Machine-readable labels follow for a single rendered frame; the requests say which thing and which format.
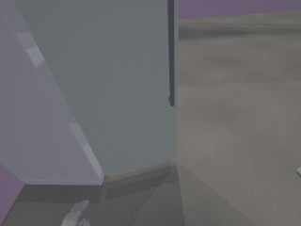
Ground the fridge door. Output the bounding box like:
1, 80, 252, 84
14, 0, 179, 176

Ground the left robot hand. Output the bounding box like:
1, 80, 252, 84
61, 200, 90, 226

